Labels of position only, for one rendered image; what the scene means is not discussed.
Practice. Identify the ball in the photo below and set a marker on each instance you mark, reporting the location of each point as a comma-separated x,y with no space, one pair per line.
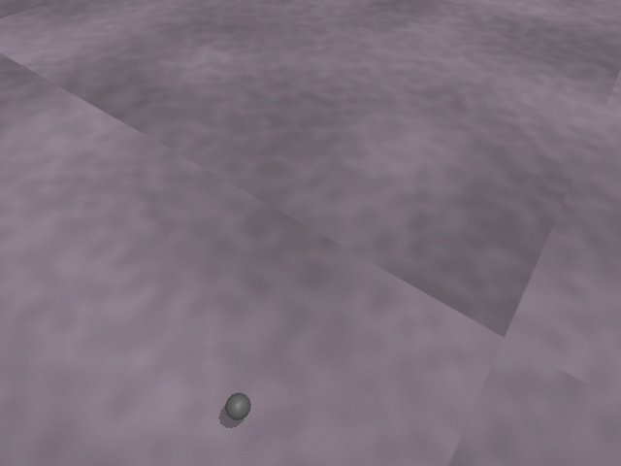
237,406

